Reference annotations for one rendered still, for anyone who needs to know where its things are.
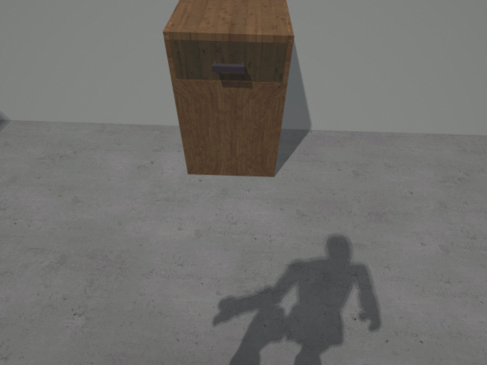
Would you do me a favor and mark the drawer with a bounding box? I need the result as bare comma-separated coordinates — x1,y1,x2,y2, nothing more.
171,40,287,82

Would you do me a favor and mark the cabinet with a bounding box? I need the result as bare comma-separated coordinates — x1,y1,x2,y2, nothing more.
163,0,294,177

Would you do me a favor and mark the handle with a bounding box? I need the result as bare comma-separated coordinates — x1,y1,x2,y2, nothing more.
212,61,245,73

